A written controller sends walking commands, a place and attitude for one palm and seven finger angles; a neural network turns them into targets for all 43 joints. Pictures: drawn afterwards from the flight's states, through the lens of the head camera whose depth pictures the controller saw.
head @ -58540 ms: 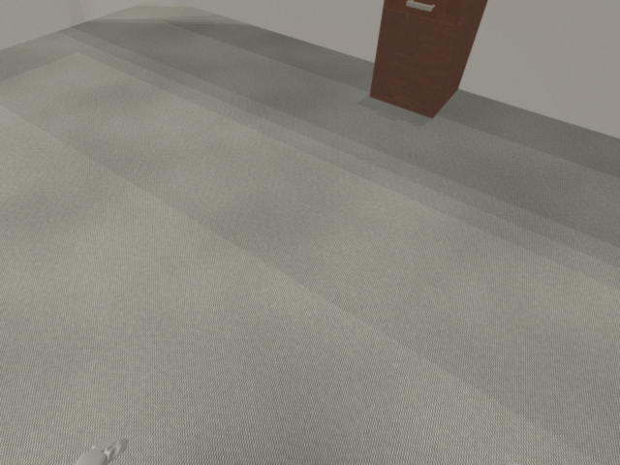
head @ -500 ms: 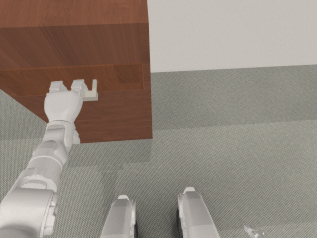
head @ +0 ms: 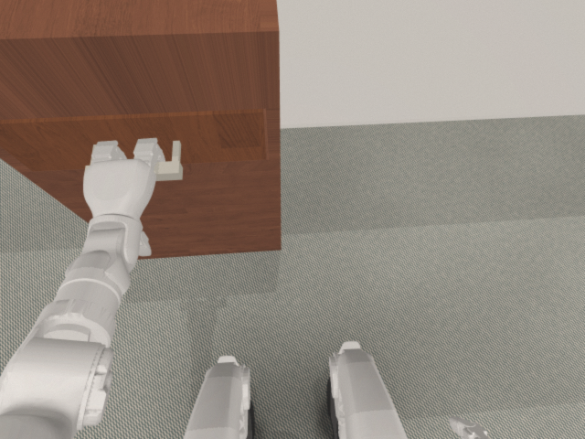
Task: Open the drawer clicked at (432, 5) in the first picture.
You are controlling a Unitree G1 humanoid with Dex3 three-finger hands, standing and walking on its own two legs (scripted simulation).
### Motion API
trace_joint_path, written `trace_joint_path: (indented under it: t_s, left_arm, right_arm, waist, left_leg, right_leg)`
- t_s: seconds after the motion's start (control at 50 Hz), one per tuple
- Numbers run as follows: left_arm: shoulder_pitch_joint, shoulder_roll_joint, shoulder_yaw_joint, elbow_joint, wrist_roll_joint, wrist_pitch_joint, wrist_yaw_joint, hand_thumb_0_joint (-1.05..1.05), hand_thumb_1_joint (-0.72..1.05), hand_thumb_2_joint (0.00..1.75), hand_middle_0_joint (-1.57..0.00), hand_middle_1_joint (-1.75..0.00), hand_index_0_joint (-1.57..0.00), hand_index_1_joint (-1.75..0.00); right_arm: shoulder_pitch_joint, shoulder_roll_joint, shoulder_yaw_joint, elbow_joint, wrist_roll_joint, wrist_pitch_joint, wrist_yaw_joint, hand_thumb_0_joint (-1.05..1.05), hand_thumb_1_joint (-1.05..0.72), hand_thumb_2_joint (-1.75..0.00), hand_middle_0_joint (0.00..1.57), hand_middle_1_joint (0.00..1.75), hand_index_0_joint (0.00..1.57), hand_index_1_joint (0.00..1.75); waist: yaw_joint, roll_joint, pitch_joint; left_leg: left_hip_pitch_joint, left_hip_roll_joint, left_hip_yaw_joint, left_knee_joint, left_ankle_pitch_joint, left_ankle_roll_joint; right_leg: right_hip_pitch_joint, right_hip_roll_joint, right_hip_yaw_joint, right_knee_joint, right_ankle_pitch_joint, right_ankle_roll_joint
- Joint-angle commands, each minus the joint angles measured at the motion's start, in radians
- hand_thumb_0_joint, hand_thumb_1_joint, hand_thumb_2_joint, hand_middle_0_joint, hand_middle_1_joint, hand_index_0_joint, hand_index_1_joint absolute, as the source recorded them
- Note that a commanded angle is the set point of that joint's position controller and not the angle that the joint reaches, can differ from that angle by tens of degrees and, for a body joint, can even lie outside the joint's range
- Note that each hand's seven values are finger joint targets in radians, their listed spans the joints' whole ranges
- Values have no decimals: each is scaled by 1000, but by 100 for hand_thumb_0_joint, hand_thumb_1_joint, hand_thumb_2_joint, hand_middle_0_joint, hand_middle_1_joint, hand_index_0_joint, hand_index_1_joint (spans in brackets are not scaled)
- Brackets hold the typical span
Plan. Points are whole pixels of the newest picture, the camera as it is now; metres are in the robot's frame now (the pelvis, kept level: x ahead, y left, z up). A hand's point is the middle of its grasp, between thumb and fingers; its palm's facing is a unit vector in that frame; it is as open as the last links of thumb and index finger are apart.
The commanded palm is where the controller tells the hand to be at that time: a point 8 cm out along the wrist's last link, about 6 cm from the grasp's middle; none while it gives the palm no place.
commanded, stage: close the thumb around the handle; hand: left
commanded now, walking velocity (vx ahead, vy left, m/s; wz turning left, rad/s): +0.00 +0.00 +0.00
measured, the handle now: (136, 161) +0.51 +0.22 -0.04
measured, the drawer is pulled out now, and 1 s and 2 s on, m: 0.00 0.02 0.16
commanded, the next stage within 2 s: pull the drawer open in 0.62 s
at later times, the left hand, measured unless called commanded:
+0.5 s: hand (136, 201) +0.45 +0.22 -0.06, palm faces -0.04 -0.02 -1.00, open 6.1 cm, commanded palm +0.43 +0.22 -0.01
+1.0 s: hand (135, 211) +0.44 +0.22 -0.06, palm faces -0.06 -0.03 -1.00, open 5.7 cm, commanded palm +0.40 +0.22 -0.01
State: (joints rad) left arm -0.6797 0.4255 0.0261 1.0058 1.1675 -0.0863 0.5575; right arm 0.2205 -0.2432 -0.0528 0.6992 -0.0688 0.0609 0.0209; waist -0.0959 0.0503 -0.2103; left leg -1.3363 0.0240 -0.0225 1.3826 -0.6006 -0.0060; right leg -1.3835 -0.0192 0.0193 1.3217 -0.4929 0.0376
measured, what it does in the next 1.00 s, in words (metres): stands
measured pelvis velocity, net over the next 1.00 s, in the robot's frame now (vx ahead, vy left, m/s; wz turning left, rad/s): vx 0.01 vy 0.00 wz -0.02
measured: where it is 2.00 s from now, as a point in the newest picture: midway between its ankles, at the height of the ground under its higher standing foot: outside the picture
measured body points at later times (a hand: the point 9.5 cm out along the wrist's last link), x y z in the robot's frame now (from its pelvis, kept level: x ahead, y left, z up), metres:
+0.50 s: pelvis +0.00 +0.00 +0.00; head +0.17 +0.00 +0.42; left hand +0.45 +0.22 +0.00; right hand +0.07 -0.27 -0.14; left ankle +0.01 +0.12 -0.59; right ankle +0.05 -0.14 -0.59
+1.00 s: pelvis +0.01 +0.00 +0.01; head +0.17 -0.01 +0.43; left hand +0.44 +0.22 +0.00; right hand +0.08 -0.27 -0.14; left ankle +0.01 +0.12 -0.59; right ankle +0.05 -0.14 -0.59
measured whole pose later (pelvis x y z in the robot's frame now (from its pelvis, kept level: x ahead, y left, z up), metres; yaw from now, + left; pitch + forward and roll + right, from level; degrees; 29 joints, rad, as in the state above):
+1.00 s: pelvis +0.01 +0.00 +0.01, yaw -1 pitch +31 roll -1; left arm -0.53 0.40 0.04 0.87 1.15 -0.10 0.55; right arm 0.22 -0.24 -0.07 0.68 -0.06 0.08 0.02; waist -0.07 0.05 -0.21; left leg -1.28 0.04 0.00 1.34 -0.61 0.00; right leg -1.34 -0.01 0.04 1.29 -0.50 0.04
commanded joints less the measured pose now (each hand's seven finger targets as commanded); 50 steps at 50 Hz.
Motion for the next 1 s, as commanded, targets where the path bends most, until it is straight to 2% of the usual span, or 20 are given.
trace_joint_path:
  t_s: [0.0,0.1,0.12,0.14,0.16,0.18,0.2,0.26,0.34,0.4,0.44,0.5,0.54,0.56,0.58,0.64,0.7,0.88,0.96,0.98]
  left_arm:
    - [-275,228,61,-173,-7,-9,26,0,-22,42,-32,-123,-32,-123]
    - [-246,203,57,-210,-7,-25,34,0,6,54,-34,-126,-34,-126]
    - [-237,196,53,-188,-8,-22,37,0,12,56,-34,-127,-34,-127]
    - [-252,212,65,-195,-8,-24,40,0,17,59,-35,-127,-35,-127]
    - [-273,202,52,-200,-6,-26,46,0,23,61,-35,-128,-35,-128]
    - [-275,218,59,-173,-4,-19,49,0,28,64,-36,-128,-36,-128]
    - [-298,215,52,-185,0,-20,53,0,34,66,-36,-129,-36,-129]
    - [-286,233,73,-190,1,-16,59,0,51,73,-37,-131,-37,-131]
    - [-276,201,54,-192,-8,-9,54,0,73,83,-39,-133,-39,-133]
    - [-248,228,75,-197,-15,-7,48,0,90,90,-40,-135,-40,-135]
    - [-234,253,92,-201,-15,-9,39,0,90,90,-40,-135,-40,-135]
    - [-235,207,55,-195,-9,-14,37,0,90,90,-40,-135,-40,-135]
    - [-221,225,73,-189,-10,-18,36,0,90,90,-40,-135,-40,-135]
    - [-241,218,62,-199,-7,-23,38,0,90,90,-40,-135,-40,-135]
    - [-246,231,73,-209,-6,-26,40,0,90,90,-40,-135,-40,-135]
    - [-235,196,58,-215,-8,-26,44,0,90,90,-40,-135,-40,-135]
    - [-252,226,68,-191,-6,-21,46,0,90,90,-40,-135,-40,-135]
    - [-47,205,93,-257,-31,-21,34,0,90,90,-40,-135,-40,-135]
    - [40,160,76,-325,-40,-29,40,0,90,90,-40,-135,-40,-135]
    - [61,157,75,-317,-39,-27,44,0,90,90,-40,-135,-40,-135]
  right_arm:
    - [139,-161,-55,-54,3,-11,-16,0,-90,-90,20,30,20,30]
    - [138,-158,-60,-60,2,-5,-10,0,-90,-90,20,30,20,30]
    - [139,-157,-61,-57,3,-4,-11,0,-90,-90,20,30,20,30]
    - [137,-159,-58,-53,1,-5,-11,0,-90,-90,20,30,20,30]
    - [141,-159,-60,-52,2,-6,-11,0,-90,-90,20,30,20,30]
    - [141,-161,-57,-46,4,-7,-11,0,-90,-90,20,30,20,30]
    - [140,-162,-58,-47,3,-9,-13,0,-90,-90,20,30,20,30]
    - [142,-165,-59,-48,1,-9,-11,0,-90,-90,20,30,20,30]
    - [142,-160,-62,-47,0,-10,-9,0,-90,-90,20,30,20,30]
    - [143,-159,-59,-52,2,-6,-11,0,-90,-90,20,30,20,30]
    - [139,-161,-56,-51,1,-5,-12,0,-90,-90,20,30,20,30]
    - [135,-156,-57,-53,4,-5,-11,0,-90,-90,20,30,20,30]
    - [130,-159,-55,-55,2,-6,-12,0,-90,-90,20,30,20,30]
    - [133,-157,-56,-55,3,-6,-13,0,-90,-90,20,30,20,30]
    - [132,-158,-57,-55,3,-7,-13,0,-90,-90,20,30,20,30]
    - [132,-156,-62,-57,0,-8,-10,0,-90,-90,20,30,20,30]
    - [133,-158,-57,-52,2,-9,-13,0,-90,-90,20,30,20,30]
    - [119,-150,-63,-79,9,1,-10,0,-90,-90,20,30,20,30]
    - [109,-142,-66,-91,8,2,-8,0,-90,-90,20,30,20,30]
    - [104,-144,-65,-91,9,3,-8,0,-90,-90,20,30,20,30]
  waist:
    - [-8,30,-529]
    - [2,44,-535]
    - [-8,8,-510]
    - [-6,23,-502]
    - [-17,21,-507]
    - [-16,9,-479]
    - [-24,10,-481]
    - [-8,28,-521]
    - [-13,23,-537]
    - [-2,15,-550]
    - [8,11,-544]
    - [-6,19,-513]
    - [0,5,-493]
    - [-7,15,-503]
    - [0,21,-515]
    - [-2,31,-528]
    - [-13,1,-498]
    - [53,2,-555]
    - [57,-11,-552]
    - [55,-25,-517]
  left_leg:
    - [342,-32,29,-164,388,42]
    - [365,-28,28,-168,413,38]
    - [346,-28,28,-167,395,41]
    - [341,-26,26,-170,394,40]
    - [335,-28,28,-166,377,42]
    - [314,-28,25,-169,355,42]
    - [314,-27,23,-169,352,44]
    - [341,-29,24,-169,373,40]
    - [363,-28,25,-168,405,41]
    - [347,-32,35,-166,412,42]
    - [334,-31,35,-168,409,42]
    - [336,-30,34,-170,394,42]
    - [324,-29,34,-170,386,43]
    - [331,-29,35,-168,386,43]
    - [336,-29,35,-165,390,43]
    - [358,-29,35,-165,416,41]
    - [313,-30,36,-160,375,44]
    - [368,-33,49,-189,440,39]
    - [395,-30,51,-203,475,38]
    - [390,-28,48,-210,462,36]
  right_leg:
    - [352,44,-62,-136,268,-78]
    - [349,45,-67,-132,281,-81]
    - [352,46,-66,-139,272,-79]
    - [345,44,-66,-138,269,-80]
    - [340,44,-64,-140,256,-77]
    - [336,44,-66,-141,235,-78]
    - [327,44,-66,-142,229,-77]
    - [334,44,-66,-135,240,-78]
    - [353,45,-67,-138,280,-78]
    - [395,44,-60,-138,311,-74]
    - [409,43,-57,-136,317,-76]
    - [375,44,-62,-141,291,-76]
    - [374,45,-59,-142,284,-77]
    - [367,45,-60,-141,282,-76]
    - [369,44,-59,-137,285,-78]
    - [368,45,-62,-135,304,-79]
    - [364,45,-58,-141,275,-74]
    - [459,45,-54,-143,361,-79]
    - [485,46,-55,-154,402,-78]
    - [476,47,-59,-158,390,-81]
